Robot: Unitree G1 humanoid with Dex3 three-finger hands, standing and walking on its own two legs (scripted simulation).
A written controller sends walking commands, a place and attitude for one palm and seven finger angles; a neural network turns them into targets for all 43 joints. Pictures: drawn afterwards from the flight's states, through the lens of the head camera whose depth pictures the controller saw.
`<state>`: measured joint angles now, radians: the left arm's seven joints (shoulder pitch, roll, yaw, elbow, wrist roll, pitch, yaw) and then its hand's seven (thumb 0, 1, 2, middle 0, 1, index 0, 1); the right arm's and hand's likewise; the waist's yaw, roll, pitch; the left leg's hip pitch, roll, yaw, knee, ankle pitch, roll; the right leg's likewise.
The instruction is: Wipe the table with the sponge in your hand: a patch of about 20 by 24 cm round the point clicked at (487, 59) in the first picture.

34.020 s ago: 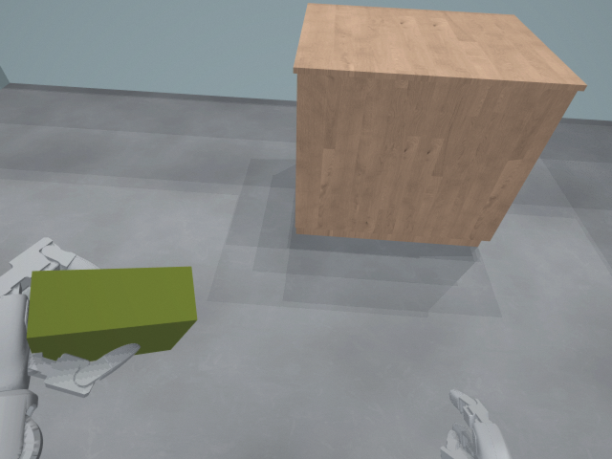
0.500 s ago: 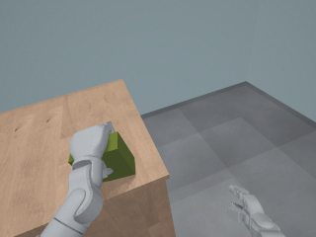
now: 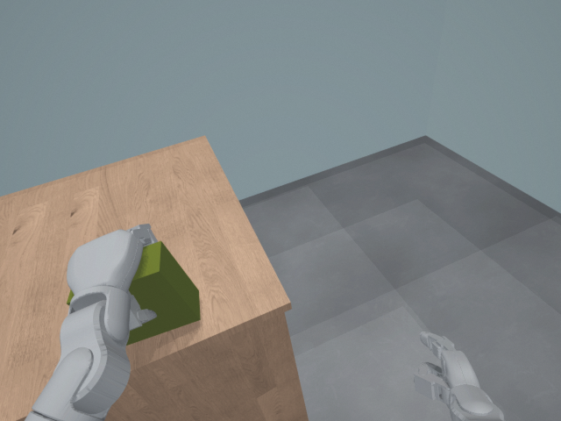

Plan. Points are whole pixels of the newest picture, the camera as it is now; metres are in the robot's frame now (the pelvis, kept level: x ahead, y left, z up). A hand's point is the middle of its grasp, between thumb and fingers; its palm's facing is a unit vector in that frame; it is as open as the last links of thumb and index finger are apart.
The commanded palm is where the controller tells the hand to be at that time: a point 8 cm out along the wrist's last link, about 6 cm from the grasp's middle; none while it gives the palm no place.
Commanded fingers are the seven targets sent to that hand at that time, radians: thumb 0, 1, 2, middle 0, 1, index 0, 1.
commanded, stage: slide back across to the middle lane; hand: left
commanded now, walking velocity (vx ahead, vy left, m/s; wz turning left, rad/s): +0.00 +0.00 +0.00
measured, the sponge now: (149, 304) +0.26 +0.24 +0.07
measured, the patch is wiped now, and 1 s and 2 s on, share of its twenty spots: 1.00 1.00 1.00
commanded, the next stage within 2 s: wipe forward along the middle lane in 0.04 s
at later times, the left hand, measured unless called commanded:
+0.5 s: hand (111, 275) +0.27 +0.28 +0.12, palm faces +0.05 -0.06 -1.00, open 9.9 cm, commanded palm +0.25 +0.28 +0.16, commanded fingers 0.00 0.10 1.30 -1.20 -1.60 -1.20 -1.60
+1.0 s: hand (113, 251) +0.32 +0.31 +0.12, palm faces +0.03 -0.06 -1.00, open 9.9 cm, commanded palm +0.30 +0.31 +0.15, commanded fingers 0.00 0.10 1.30 -1.20 -1.60 -1.20 -1.60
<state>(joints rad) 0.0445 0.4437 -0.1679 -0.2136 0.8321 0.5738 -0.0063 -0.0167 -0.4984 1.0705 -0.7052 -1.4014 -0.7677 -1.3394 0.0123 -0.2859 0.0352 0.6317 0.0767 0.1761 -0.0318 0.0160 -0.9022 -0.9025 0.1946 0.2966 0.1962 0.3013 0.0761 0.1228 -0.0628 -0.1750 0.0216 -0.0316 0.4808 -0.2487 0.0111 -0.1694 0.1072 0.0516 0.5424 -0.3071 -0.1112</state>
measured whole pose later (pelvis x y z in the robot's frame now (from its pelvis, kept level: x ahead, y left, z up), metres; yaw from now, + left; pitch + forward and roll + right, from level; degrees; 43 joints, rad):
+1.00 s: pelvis -0.01 +0.04 +0.00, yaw +2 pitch +0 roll +1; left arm -0.34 0.42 -0.18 0.30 0.94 0.46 -0.03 -0.02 -0.53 1.09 -0.73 -1.38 -0.79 -1.32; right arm 0.10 -0.29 0.03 0.68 0.09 0.14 -0.05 0.01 -0.90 -0.90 0.20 0.30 0.20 0.30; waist 0.06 0.10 -0.08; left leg -0.25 -0.03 -0.07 0.48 -0.23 -0.01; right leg -0.21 0.06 0.03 0.50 -0.28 -0.05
